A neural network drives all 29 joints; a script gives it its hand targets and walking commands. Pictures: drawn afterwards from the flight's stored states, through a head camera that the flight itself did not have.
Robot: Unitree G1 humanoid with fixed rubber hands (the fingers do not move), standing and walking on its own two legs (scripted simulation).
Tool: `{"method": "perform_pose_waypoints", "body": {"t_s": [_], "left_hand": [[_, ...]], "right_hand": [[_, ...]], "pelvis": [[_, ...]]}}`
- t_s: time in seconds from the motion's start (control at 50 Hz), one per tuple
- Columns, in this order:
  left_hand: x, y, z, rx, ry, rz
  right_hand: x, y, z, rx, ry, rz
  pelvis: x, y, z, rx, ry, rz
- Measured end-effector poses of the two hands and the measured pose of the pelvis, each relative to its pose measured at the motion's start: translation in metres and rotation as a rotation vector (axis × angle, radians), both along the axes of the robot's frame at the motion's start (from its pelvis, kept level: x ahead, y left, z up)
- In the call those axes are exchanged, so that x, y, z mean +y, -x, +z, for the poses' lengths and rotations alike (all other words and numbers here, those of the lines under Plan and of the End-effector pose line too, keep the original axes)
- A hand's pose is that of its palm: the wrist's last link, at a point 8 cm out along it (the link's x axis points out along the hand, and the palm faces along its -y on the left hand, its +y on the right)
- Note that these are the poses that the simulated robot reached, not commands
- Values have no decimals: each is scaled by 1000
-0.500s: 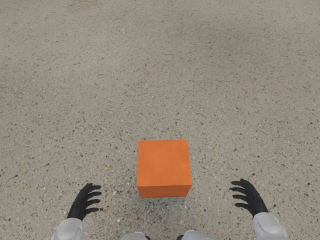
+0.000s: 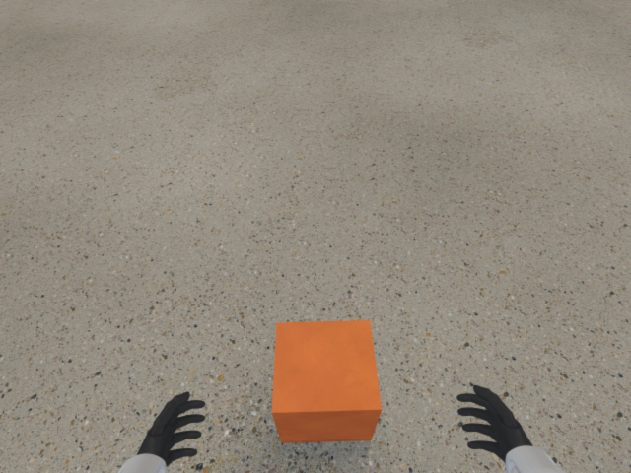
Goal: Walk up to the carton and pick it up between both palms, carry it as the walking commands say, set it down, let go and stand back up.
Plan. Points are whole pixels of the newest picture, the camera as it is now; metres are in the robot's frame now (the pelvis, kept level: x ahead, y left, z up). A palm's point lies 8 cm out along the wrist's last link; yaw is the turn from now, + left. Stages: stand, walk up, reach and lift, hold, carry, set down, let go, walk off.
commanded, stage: stand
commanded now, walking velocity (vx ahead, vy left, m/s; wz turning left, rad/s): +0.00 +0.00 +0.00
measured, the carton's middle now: (324, 382) +0.46 +0.00 -0.63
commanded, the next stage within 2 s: none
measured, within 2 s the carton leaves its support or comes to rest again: neither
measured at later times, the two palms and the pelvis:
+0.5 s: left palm out of the picture +0.13 +0.29 -0.08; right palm (559, 444) +0.16 -0.29 -0.06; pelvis +0.03 +0.00 +0.00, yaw +0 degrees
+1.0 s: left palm out of the picture +0.07 +0.30 -0.09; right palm out of the picture +0.08 -0.29 -0.09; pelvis -0.02 +0.00 +0.00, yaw +0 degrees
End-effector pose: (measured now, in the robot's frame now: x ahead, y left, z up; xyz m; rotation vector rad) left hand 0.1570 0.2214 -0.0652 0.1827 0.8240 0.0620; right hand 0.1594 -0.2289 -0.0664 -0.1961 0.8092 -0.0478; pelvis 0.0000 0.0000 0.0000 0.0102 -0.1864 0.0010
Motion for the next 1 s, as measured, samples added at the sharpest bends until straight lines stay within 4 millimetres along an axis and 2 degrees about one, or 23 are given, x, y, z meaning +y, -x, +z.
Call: {"method": "perform_pose_waypoints", "body": {"t_s": [0.04, 0.1, 0.2, 0.28, 0.46, 0.74, 1.0], "left_hand": [[6, 1, -2, -11, -17, 25], [26, 5, -5, -26, -70, 62], [59, 11, -4, -47, -147, 109], [72, 12, -4, -55, -167, 125], [70, 19, -12, -25, -154, 102], [74, 52, -18, 63, -169, 87], [75, 90, -26, 136, -171, 93]], "right_hand": [[-6, -2, -3, -8, 9, -19], [-22, -5, -5, -17, 52, -44], [-50, -9, 3, -57, 133, -76], [-61, -13, 11, -86, 167, -90], [-58, -8, 11, -95, 171, -107], [-53, 38, -11, 15, 145, -124], [-61, 75, -20, 105, 151, -126]], "pelvis": [[-1, -4, 0, 44, 4, 8], [-2, -12, -2, 93, 11, 18], [-3, -28, -2, 126, 20, 22], [-3, -35, -2, 141, 20, 22], [1, -33, 0, 144, 18, 11], [4, -7, 3, 132, 10, -1], [3, 16, 4, 125, 7, 0]]}}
